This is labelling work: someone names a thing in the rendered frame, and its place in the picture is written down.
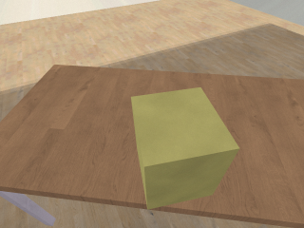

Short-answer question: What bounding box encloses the table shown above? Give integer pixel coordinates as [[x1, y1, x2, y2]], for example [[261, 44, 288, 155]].
[[0, 65, 304, 228]]

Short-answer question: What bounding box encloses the carton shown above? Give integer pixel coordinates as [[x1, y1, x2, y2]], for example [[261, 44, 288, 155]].
[[131, 87, 239, 210]]

